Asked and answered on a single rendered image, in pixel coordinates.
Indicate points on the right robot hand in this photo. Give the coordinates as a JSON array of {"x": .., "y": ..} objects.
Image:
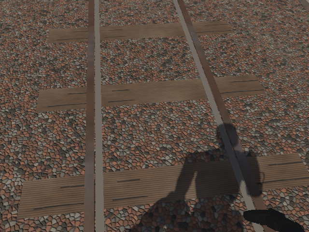
[{"x": 272, "y": 219}]

